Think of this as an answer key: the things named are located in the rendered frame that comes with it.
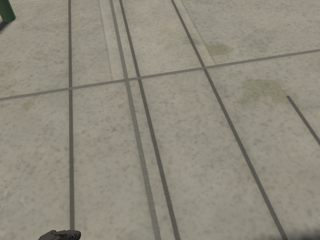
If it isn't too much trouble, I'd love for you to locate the robot left hand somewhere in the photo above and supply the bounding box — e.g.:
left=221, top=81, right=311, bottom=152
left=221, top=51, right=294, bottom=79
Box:
left=38, top=230, right=81, bottom=240

